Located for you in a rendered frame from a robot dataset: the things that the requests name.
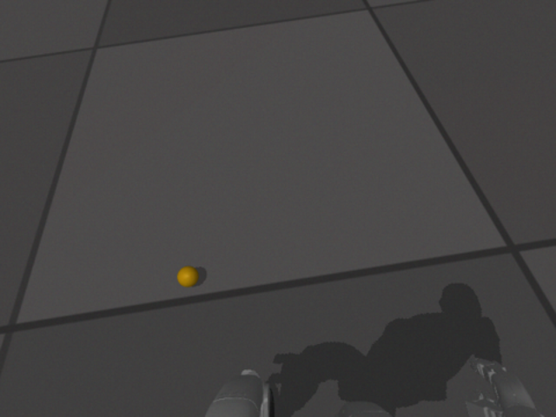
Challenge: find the right robot hand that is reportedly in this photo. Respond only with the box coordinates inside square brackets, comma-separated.
[465, 358, 536, 417]

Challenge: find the ball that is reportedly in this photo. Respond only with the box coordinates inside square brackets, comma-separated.
[177, 266, 199, 288]

